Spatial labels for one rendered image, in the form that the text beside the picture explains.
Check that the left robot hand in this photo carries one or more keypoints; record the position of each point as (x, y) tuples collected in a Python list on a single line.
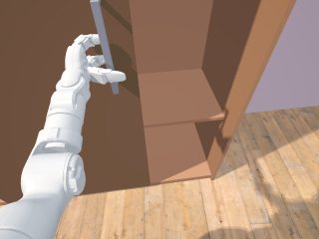
[(76, 59)]

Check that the wardrobe door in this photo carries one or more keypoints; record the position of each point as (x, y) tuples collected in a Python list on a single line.
[(34, 39)]

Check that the robot left upper arm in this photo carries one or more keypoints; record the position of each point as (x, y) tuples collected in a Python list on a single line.
[(50, 181)]

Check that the robot left forearm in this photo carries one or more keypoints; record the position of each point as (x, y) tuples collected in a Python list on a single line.
[(65, 117)]

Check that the handle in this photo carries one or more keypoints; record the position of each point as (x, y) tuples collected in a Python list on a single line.
[(101, 29)]

